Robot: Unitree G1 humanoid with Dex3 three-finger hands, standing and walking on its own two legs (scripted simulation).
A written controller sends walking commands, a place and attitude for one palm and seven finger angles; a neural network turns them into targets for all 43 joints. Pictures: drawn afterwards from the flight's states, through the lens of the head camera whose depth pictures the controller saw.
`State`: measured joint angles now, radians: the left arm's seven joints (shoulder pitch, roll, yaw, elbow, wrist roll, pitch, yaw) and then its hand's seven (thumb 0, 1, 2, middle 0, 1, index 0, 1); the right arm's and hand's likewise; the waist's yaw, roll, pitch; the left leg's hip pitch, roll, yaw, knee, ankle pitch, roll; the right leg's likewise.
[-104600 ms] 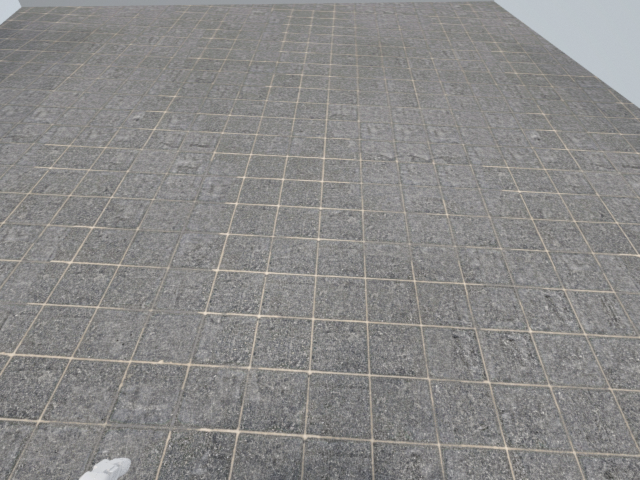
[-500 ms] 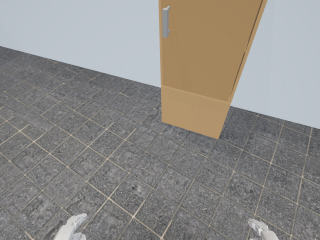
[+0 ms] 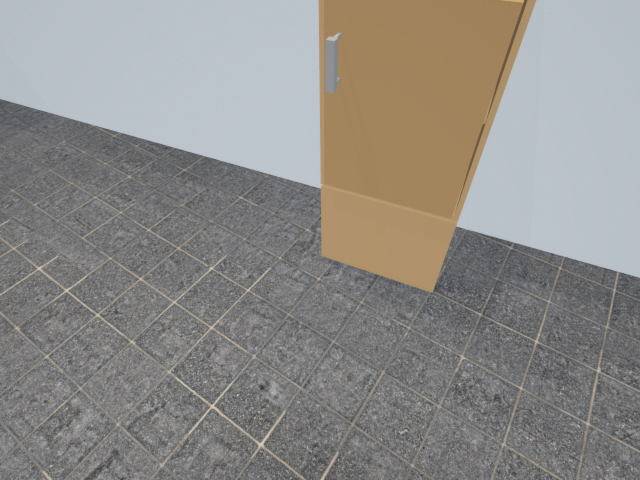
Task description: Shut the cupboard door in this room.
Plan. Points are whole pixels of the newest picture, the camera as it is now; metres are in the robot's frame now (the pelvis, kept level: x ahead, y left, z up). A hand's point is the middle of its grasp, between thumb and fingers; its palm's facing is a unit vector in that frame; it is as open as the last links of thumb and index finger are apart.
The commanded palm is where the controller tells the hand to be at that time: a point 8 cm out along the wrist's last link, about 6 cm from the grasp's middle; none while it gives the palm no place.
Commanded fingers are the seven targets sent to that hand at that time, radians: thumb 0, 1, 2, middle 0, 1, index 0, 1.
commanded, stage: let the arm hang, fingers relaxed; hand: left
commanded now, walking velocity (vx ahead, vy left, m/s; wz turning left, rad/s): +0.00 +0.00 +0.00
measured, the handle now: (334, 62) +1.03 +0.02 +0.06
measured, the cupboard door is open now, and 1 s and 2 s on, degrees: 0 0 0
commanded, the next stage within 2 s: look to check the result in 0.38 s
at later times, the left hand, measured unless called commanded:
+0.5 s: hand out of the picture +0.01 +0.18 -0.18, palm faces +0.01 -0.98 -0.19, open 7.4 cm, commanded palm none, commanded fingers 0.00 0.90 0.90 -0.20 -0.30 -0.20 -0.30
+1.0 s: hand out of the picture +0.04 +0.20 -0.17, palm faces +0.01 -0.97 -0.24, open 7.4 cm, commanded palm none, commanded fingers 0.00 0.90 0.90 -0.20 -0.30 -0.20 -0.30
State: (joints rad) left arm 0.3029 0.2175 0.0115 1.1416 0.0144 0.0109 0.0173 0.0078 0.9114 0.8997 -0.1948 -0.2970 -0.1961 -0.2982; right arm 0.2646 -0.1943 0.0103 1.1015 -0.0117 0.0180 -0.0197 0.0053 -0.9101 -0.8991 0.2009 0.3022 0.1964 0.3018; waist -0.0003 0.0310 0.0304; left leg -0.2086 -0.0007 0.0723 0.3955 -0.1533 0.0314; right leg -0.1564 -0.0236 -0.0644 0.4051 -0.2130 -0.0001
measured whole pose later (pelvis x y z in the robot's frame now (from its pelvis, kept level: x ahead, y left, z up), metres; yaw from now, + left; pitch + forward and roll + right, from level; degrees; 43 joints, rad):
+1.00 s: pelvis +0.02 +0.00 +0.00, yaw +0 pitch -2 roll +0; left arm 0.23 0.22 0.01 1.15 0.02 -0.01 0.01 0.01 0.91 0.90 -0.20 -0.30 -0.20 -0.30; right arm 0.20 -0.23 0.00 1.13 -0.01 0.00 -0.03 0.00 -0.91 -0.90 0.20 0.30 0.20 0.30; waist 0.00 0.00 0.04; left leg -0.15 -0.01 0.08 0.34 -0.16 0.03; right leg -0.10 -0.03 -0.06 0.34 -0.22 0.01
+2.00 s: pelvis +0.05 -0.01 +0.01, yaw +0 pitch -1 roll +0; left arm 0.16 0.27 0.02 1.15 0.01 -0.01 0.01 0.01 0.90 0.90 -0.20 -0.30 -0.20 -0.30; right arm 0.14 -0.29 0.01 1.13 -0.01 -0.01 -0.02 0.00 -0.91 -0.90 0.20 0.30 0.20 0.30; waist 0.00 0.00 0.04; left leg -0.10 0.00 0.06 0.29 -0.17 0.01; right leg -0.04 -0.01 -0.07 0.29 -0.23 -0.01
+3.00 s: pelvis +0.05 -0.02 +0.01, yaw -1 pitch -1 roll +0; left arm 0.16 0.28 0.02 1.15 0.01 -0.01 0.01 0.01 0.90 0.90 -0.20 -0.30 -0.20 -0.30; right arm 0.15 -0.29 0.01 1.13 -0.01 0.00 -0.02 0.00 -0.91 -0.90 0.20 0.30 0.20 0.30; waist -0.01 0.01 0.04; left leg -0.09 0.02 0.07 0.29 -0.17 -0.01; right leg -0.03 0.01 -0.06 0.27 -0.22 -0.03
